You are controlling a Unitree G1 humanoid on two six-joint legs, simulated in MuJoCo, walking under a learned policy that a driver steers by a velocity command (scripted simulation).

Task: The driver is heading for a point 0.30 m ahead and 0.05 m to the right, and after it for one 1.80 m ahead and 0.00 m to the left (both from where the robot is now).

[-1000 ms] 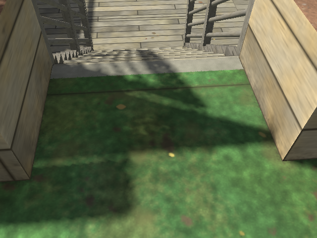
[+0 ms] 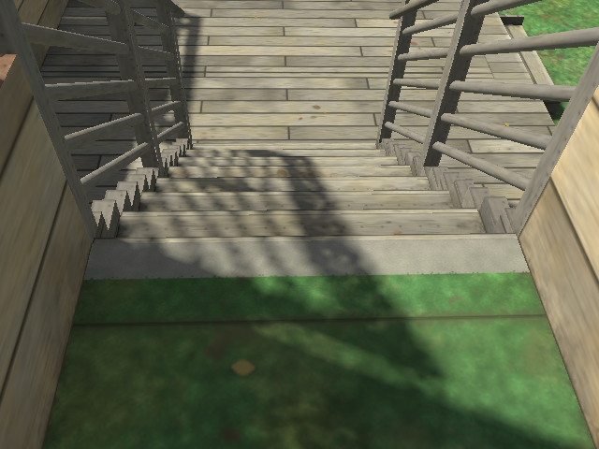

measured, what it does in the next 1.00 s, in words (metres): walks ahead: right foot, then left foot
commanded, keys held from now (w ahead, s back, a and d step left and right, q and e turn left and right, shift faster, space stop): no key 1.00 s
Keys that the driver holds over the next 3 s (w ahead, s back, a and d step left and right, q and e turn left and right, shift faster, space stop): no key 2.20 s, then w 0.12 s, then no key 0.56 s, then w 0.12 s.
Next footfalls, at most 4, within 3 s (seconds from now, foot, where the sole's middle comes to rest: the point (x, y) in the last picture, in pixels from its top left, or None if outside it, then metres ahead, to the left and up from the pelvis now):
0.20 right None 0.22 -0.10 -0.78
0.50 left None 0.13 0.11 -0.78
2.70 left None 0.25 0.11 -0.78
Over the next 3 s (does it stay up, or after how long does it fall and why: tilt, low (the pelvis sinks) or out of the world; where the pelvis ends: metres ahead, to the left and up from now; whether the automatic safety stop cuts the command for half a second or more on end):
stays up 0.26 0.00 -0.01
